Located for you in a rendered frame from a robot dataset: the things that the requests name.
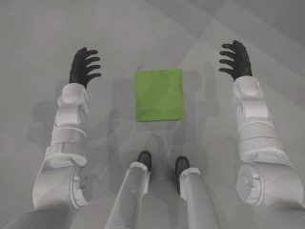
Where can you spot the robot right thigh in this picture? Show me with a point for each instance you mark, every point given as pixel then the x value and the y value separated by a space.
pixel 201 211

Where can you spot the carton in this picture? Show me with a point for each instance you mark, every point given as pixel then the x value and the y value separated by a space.
pixel 159 95

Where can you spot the left robot hand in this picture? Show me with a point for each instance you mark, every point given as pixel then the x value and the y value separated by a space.
pixel 79 70

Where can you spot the right robot hand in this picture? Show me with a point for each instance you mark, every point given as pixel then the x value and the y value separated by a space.
pixel 241 64

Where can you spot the robot left shin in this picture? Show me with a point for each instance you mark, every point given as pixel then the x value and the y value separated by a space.
pixel 138 164

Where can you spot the left robot upper arm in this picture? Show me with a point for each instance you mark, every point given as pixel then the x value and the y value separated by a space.
pixel 59 194

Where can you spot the right robot upper arm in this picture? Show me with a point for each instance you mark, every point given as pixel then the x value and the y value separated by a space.
pixel 274 192

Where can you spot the right robot forearm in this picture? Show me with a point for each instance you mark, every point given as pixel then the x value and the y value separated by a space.
pixel 256 133

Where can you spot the left robot forearm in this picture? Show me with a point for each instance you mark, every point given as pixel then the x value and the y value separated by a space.
pixel 68 138

